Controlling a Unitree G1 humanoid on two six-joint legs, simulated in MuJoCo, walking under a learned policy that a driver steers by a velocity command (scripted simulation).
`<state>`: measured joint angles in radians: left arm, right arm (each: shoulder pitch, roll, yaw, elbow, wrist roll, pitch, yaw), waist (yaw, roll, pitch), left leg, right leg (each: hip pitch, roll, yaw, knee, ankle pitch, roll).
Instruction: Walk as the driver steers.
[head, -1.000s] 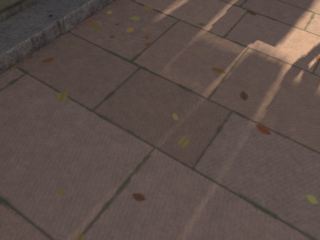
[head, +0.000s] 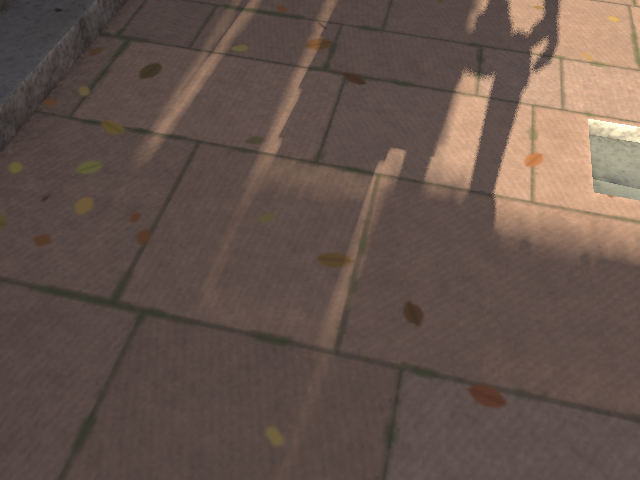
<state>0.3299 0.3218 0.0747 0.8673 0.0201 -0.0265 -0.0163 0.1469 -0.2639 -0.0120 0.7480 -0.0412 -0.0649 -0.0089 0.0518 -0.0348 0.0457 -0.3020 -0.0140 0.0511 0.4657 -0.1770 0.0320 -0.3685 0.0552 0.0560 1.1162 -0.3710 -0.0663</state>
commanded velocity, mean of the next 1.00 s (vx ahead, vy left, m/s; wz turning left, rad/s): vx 0.50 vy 0.00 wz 0.17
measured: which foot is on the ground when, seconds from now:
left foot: down 0.00-0.38, up 0.40-0.88, down 0.90-1.00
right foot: up 0.00-0.36, down 0.38-0.92, up 0.94-1.00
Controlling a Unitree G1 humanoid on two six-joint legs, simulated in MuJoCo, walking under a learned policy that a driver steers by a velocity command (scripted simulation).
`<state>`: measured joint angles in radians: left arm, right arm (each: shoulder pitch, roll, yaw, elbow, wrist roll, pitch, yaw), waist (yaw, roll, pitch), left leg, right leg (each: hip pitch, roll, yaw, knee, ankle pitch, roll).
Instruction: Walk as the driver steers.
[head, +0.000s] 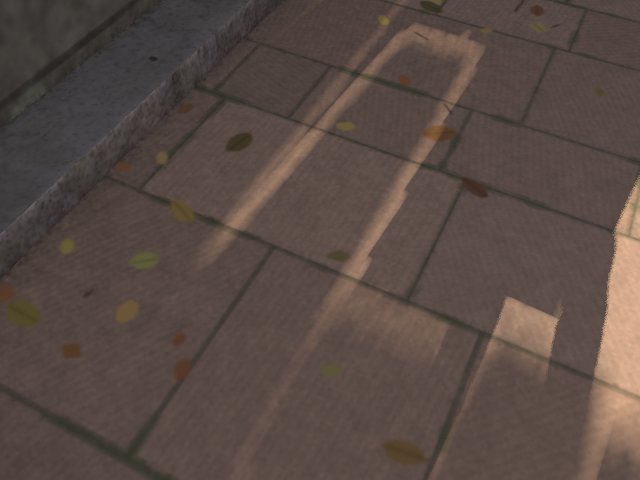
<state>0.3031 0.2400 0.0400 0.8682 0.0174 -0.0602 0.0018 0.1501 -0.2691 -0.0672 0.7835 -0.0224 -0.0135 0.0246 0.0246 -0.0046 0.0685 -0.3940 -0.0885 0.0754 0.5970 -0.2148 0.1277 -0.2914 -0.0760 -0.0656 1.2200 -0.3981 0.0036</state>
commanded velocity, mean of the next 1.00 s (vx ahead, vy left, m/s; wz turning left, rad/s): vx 0.28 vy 0.00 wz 0.29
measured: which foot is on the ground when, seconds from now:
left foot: down 0.00-0.48, up 0.50-0.96, down 0.98-1.00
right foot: up 0.00-0.44, down 0.46-0.98, up 1.00-1.00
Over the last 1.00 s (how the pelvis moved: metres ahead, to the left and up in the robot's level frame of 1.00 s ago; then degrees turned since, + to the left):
0.50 0.02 -0.02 15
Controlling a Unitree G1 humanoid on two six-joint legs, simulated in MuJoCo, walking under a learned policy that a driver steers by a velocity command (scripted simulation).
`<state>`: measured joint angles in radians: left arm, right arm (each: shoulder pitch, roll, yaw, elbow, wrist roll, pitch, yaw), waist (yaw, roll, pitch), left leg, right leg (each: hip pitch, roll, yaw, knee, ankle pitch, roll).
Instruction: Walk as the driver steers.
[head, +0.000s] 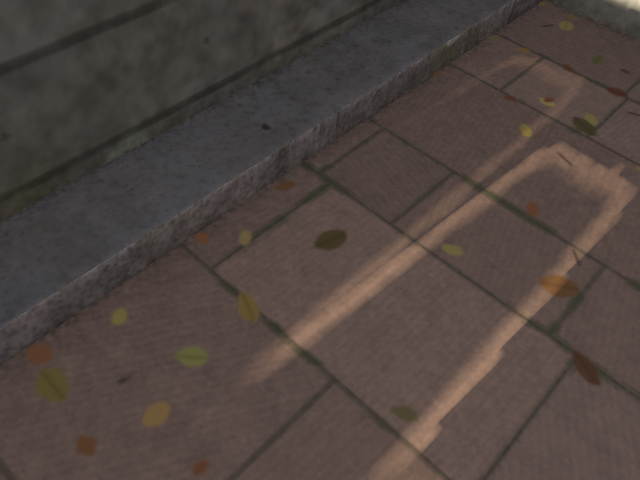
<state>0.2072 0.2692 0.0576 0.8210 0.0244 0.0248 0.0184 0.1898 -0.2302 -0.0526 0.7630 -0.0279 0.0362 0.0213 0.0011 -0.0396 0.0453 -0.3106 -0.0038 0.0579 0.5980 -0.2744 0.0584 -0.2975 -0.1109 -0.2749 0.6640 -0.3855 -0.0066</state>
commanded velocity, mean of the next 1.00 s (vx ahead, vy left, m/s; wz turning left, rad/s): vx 0.01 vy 0.00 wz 0.32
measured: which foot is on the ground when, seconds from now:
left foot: down 0.00-0.46, up 0.48-0.78, down 0.80-1.00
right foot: up 0.00-0.44, down 0.46-1.00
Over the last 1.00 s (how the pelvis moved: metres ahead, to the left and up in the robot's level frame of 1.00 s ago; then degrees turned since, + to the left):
0.35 -0.01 0.00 18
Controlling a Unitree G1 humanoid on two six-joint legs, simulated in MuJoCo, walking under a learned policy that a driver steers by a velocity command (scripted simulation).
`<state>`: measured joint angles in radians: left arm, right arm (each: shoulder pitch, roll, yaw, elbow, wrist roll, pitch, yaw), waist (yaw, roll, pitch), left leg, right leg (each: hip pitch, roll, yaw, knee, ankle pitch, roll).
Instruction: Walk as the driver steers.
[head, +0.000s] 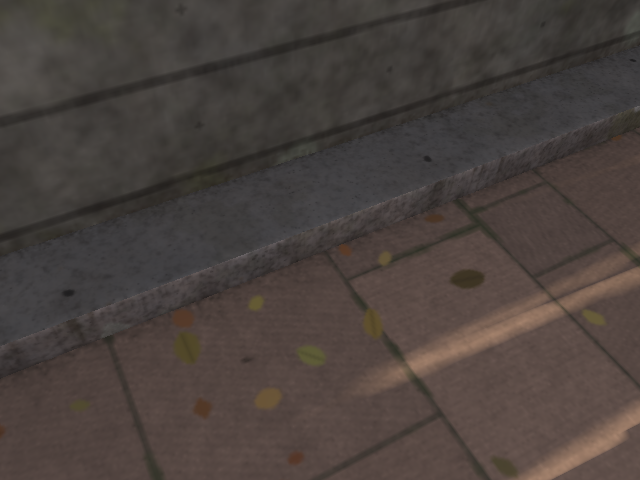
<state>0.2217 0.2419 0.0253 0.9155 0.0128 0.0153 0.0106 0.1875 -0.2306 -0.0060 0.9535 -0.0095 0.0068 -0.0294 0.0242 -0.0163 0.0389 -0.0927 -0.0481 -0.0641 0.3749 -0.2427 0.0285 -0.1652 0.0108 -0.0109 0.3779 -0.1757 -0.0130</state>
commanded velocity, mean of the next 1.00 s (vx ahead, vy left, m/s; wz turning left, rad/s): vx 0.16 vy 0.00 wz -0.21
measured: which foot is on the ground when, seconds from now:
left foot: down 0.00-0.36, up 0.38-0.88, down 0.90-1.00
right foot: down 0.00-0.90, up 0.92-1.00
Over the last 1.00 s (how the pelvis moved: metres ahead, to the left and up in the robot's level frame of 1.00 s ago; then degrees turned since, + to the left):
-0.02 -0.02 0.02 17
